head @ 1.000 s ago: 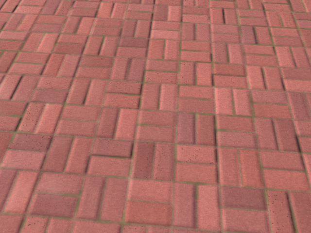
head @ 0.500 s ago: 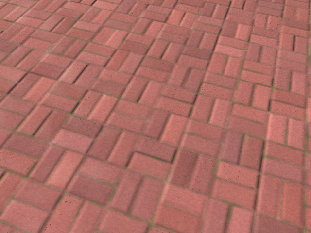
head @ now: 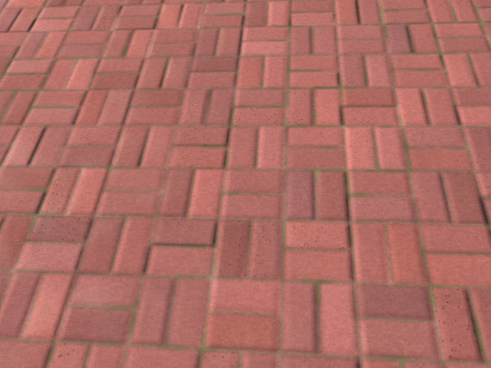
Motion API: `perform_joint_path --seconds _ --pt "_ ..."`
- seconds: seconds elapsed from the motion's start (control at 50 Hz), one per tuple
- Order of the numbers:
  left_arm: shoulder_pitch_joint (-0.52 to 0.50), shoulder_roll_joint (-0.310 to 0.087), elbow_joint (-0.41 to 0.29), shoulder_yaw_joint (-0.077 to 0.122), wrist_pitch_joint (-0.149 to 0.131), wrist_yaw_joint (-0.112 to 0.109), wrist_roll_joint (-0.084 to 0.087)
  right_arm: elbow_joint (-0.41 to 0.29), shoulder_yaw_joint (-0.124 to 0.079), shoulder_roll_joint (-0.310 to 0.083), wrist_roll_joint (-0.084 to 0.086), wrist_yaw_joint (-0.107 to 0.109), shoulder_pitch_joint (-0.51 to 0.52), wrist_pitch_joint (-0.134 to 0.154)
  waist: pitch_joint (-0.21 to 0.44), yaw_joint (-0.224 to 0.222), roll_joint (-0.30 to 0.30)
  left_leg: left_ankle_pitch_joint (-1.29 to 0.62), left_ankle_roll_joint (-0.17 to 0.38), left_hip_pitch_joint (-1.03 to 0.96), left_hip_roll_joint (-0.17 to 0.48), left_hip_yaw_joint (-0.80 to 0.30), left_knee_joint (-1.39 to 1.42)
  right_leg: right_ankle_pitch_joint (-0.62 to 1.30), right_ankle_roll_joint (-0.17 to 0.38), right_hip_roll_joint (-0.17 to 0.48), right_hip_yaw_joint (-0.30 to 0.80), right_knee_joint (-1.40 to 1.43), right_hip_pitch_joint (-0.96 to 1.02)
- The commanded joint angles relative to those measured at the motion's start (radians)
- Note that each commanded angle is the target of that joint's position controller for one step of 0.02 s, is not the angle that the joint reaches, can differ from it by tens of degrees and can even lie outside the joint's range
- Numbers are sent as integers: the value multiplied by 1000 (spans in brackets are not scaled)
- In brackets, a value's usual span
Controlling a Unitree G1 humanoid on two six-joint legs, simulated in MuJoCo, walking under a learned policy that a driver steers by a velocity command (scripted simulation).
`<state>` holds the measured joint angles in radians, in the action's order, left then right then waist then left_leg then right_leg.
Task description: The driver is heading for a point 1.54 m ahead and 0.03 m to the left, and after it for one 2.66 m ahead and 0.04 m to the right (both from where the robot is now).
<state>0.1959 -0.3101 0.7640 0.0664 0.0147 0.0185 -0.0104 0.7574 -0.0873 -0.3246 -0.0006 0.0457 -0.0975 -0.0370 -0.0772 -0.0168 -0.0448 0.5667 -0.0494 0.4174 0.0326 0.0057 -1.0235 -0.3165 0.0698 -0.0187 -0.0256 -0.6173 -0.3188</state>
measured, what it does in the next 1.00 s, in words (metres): walks ahead: left foot, then right foot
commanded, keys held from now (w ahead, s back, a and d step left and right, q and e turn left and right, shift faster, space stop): e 0.18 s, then w+e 0.06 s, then w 0.20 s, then w+q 0.24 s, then q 0.32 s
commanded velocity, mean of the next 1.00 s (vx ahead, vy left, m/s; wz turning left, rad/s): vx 0.22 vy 0.00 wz -0.05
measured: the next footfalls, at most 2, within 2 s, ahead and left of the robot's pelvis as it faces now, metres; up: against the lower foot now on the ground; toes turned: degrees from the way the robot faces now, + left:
left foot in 0.54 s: +0.17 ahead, +0.12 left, +0.00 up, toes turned -15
right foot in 0.92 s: +0.41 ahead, -0.13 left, +0.00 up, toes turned +3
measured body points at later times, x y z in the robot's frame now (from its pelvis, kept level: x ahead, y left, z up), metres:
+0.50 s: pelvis +0.07 +0.01 +0.01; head +0.08 +0.00 +0.46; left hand +0.23 +0.26 -0.09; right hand +0.17 -0.30 -0.08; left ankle +0.13 +0.13 -0.72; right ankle +0.01 -0.08 -0.73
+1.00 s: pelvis +0.27 -0.03 +0.00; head +0.32 -0.03 +0.45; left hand +0.51 +0.21 -0.07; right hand +0.30 -0.33 -0.12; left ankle +0.14 +0.12 -0.67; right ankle +0.37 -0.13 -0.73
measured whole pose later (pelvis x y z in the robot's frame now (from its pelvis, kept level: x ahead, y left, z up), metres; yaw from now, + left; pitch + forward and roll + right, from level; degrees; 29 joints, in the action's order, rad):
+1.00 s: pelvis +0.27 -0.03 +0.00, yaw +1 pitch +2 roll +0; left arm 0.02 -0.28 0.62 0.04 -0.07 0.00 -0.02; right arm 0.76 -0.07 -0.32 0.02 0.04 -0.35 0.00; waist -0.06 0.08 -0.01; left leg 0.59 -0.03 0.26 -0.09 -0.19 -0.97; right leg -0.11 0.03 -0.04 0.02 -0.51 -0.44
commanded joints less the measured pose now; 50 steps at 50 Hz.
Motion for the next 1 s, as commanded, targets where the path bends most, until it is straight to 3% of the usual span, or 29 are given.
perform_joint_path --seconds 0.02,0.04,0.08,0.18,0.24,0.28,0.36,0.42,0.5,0.52,0.54,0.56,0.58,0.6,0.62,0.68,0.74,0.78,0.82,0.88,0.9,0.92,0.94,0.96,0.98,1.0 --pt "-24 -187 -79 44 -37 -19 22 -76 -31 -115 -1 18 55 16 116 -1 118 -87 7 256 15 -100 -147 397 165 287 406 292 246" --pt "-36 -171 -85 35 -32 -28 27 -68 -33 -114 -3 18 41 16 120 12 133 -143 0 210 9 -99 -140 414 146 253 371 298 216" --pt "-20 -161 -96 31 -27 -39 20 -57 -31 -93 2 12 12 21 148 16 143 -212 -15 181 -15 -95 -134 449 144 226 346 302 232" --pt "8 -171 -108 35 -15 -51 24 -61 -28 -75 4 13 34 29 130 -3 154 -253 -50 209 -31 -114 21 367 148 206 384 306 278" --pt "25 -172 -108 36 -13 -54 28 -67 -28 -82 8 1 57 46 105 -21 186 -292 -54 202 -28 -117 169 -80 156 185 461 382 246" --pt "22 -170 -106 33 -19 -54 22 -66 -24 -85 12 -12 65 66 87 -32 209 -313 -50 188 -18 -108 256 -149 158 191 481 402 242" --pt "55 -165 -83 26 -32 -44 17 -66 -9 -68 11 -40 85 112 83 -64 191 -316 -25 98 -13 -78 394 -136 165 193 481 394 227" --pt "61 -171 -75 23 -41 -32 18 -64 -3 -73 21 -55 82 140 56 -66 185 -307 12 24 -23 -55 470 -151 171 193 501 391 184" --pt "51 -136 -71 8 -46 -21 19 -18 2 -73 25 -60 -32 160 67 1 156 -385 74 -195 -37 -12 596 -131 136 164 461 326 99" --pt "52 -107 -70 -2 -50 -19 12 0 1 -82 25 -57 -94 161 87 29 143 -362 96 -280 -15 -49 597 -101 114 144 423 267 58" --pt "37 -59 -80 -18 -58 -18 3 18 -5 -118 23 -52 -186 162 112 63 55 -290 145 -385 79 -188 646 -61 71 86 321 91 -24" --pt "46 -35 -117 -23 -78 -18 8 36 -29 -224 18 -53 -253 155 118 45 -171 -120 272 -531 222 -501 754 -111 0 -53 127 -161 -244" --pt "-15 -117 -140 -5 -95 -26 22 46 -29 -204 19 -67 -313 154 58 98 -196 0 367 -550 335 -742 832 -267 -35 -45 109 -366 -437" --pt "-23 -153 -139 7 -110 -23 36 37 -12 -156 25 -72 -287 157 7 82 -116 8 357 -539 320 -708 827 -217 -29 8 137 -440 -509" --pt "-35 -136 -132 3 -120 -17 33 22 -4 -130 18 -73 -270 156 7 79 -90 -46 332 -544 266 -626 829 -136 -30 31 134 -460 -522" --pt "-96 -103 -157 3 -138 1 1 10 8 -102 17 -59 -268 134 22 71 -59 -344 290 -504 179 -458 832 5 -58 61 97 -341 -482" --pt "-150 -37 -180 -15 -135 8 -3 -4 2 -122 18 -30 -242 104 28 56 -73 -776 261 -367 96 -300 789 79 -119 5 30 -131 -314" --pt "-191 -23 -194 -20 -130 9 3 -7 -14 -159 20 -16 -260 81 56 68 -87 -884 227 -269 64 -257 749 205 -131 -43 8 -18 -170" --pt "-198 -48 -198 -10 -120 8 14 -7 -20 -163 27 -8 -289 64 77 66 -89 -852 199 -240 70 -290 716 284 -131 -67 31 50 -81" --pt "-133 -99 -185 14 -111 -3 17 -37 -23 -152 34 2 -240 58 94 11 -103 -811 152 -256 88 -370 634 313 -95 -41 97 130 20" --pt "-75 -118 -172 24 -114 -10 10 -53 -21 -141 34 2 -207 60 123 -28 -93 -838 125 -252 60 -363 556 378 -69 -22 97 191 104" --pt "-3 -148 -165 33 -117 -19 -7 -70 -11 -102 27 -2 -207 63 205 -59 -53 -783 93 -219 5 -344 413 476 -28 48 129 211 256" --pt "96 -211 -164 42 -111 -31 -25 -100 12 -25 -2 -5 -239 63 354 -70 142 -374 53 -82 -85 -262 134 801 41 266 313 149 502" --pt "69 -221 -160 40 -87 -23 -31 -89 28 11 14 -10 -466 59 494 40 403 208 17 93 -175 -211 -118 885 230 508 649 175 636" --pt "7 -140 -180 27 -70 -21 -11 -44 0 -108 27 -7 -478 41 412 41 259 121 -9 138 -79 -197 -233 636 223 465 625 221 514" --pt "-45 -75 -193 9 -62 -24 0 -54 -16 -152 35 -3 -364 24 272 17 175 46 -25 178 -51 -147 -256 535 176 385 452 238 398"
Velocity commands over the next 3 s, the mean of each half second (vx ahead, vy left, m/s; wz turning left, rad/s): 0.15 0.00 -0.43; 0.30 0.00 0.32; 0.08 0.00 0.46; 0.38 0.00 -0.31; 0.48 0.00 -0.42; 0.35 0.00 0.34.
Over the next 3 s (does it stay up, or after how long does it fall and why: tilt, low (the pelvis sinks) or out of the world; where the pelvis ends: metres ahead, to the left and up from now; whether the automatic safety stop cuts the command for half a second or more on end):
stays up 1.05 -0.08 0.00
